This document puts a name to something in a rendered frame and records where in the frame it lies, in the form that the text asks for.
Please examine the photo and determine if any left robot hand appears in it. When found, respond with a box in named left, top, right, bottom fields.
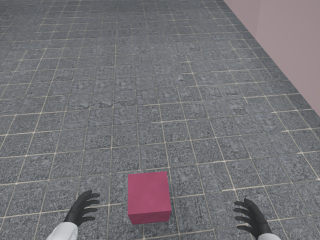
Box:
left=63, top=190, right=100, bottom=228

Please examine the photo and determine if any right robot hand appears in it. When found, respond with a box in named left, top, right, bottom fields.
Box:
left=234, top=198, right=273, bottom=240

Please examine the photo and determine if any carton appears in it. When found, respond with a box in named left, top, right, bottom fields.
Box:
left=127, top=171, right=172, bottom=225

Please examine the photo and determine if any robot left forearm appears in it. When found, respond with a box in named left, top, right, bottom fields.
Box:
left=46, top=222, right=78, bottom=240

